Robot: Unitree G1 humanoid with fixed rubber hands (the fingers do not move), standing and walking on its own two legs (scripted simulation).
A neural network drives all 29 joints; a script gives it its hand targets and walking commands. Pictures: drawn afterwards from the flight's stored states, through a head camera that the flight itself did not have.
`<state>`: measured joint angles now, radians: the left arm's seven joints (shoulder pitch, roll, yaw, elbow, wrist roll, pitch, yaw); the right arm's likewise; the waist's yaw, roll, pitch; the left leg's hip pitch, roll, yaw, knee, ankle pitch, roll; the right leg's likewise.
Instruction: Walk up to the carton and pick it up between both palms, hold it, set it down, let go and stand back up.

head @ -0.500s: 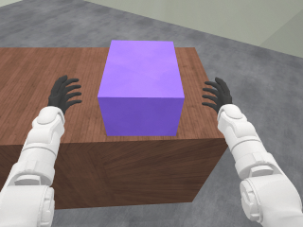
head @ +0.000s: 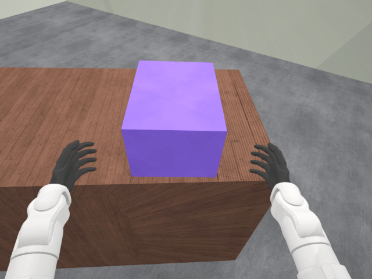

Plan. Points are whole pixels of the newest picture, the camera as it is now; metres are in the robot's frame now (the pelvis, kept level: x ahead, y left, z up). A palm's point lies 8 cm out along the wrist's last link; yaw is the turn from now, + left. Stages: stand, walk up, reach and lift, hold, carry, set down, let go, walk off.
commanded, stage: set down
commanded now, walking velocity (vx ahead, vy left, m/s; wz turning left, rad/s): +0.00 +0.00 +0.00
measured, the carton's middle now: (175, 115) +0.57 +0.04 +0.04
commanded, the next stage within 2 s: let go in 1.38 s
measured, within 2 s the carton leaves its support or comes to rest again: neither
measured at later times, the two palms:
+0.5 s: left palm (62, 232) +0.22 +0.25 +0.02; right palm (282, 230) +0.23 -0.19 +0.01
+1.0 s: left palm (67, 257) +0.19 +0.24 -0.01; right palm (285, 262) +0.18 -0.19 -0.02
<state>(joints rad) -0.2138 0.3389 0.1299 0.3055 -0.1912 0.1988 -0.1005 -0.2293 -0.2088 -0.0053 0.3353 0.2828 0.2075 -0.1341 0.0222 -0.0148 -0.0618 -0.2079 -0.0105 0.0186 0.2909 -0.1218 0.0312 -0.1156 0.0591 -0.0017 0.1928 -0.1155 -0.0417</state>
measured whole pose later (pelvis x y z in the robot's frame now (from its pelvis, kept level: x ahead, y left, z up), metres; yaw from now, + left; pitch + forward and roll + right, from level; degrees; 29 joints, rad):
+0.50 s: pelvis +0.01 +0.00 +0.00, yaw -1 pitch +0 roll -1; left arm 0.18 0.32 0.07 0.05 -0.20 0.30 -0.06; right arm 0.18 -0.19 0.03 0.10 0.25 0.24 -0.09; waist 0.05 -0.01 -0.03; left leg -0.14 -0.01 0.04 0.28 -0.14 0.03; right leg -0.05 0.06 0.02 0.18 -0.12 -0.04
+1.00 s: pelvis +0.00 +0.00 +0.00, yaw -3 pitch -1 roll -1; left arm 0.27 0.29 0.04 -0.02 -0.14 0.49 -0.03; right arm 0.31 -0.16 0.03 0.07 0.21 0.34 -0.08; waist 0.06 -0.01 0.00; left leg -0.11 0.00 0.07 0.26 -0.13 0.03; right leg -0.05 0.06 0.05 0.19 -0.12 -0.04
